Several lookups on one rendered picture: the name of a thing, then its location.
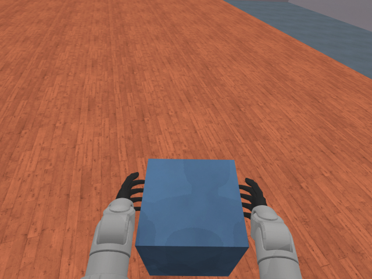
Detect left robot forearm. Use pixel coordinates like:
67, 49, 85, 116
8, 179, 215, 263
80, 198, 135, 279

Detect right robot forearm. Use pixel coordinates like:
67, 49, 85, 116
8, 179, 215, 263
251, 205, 302, 279

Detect robot left hand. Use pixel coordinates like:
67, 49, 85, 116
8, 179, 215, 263
116, 172, 145, 211

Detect robot right hand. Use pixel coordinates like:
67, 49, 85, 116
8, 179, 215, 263
239, 178, 267, 219

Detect carton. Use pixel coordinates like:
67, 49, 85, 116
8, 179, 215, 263
135, 159, 249, 277

